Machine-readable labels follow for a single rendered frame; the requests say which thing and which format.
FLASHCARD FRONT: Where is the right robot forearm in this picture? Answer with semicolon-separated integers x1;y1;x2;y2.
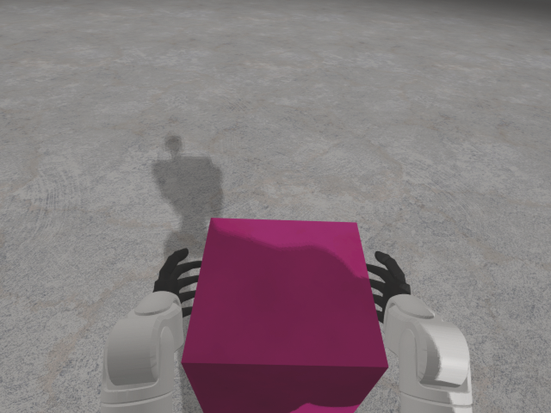
383;294;473;413

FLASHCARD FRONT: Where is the robot right hand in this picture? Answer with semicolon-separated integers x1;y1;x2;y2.
366;251;411;323

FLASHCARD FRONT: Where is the left robot forearm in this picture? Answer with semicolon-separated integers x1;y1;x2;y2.
100;291;184;413

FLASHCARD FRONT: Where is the carton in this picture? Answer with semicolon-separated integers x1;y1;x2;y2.
181;218;388;413

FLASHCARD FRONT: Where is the robot left hand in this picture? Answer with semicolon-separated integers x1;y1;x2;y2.
153;248;202;317

